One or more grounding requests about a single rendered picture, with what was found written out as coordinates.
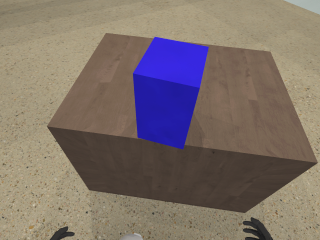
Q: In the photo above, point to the right robot hand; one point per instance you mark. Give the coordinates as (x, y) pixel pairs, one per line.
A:
(261, 231)

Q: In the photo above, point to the carton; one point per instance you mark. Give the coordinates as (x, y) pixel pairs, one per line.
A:
(166, 83)

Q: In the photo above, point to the pedestal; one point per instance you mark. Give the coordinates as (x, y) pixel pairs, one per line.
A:
(245, 140)

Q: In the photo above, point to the left robot hand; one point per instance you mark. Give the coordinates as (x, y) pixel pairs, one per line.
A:
(62, 233)

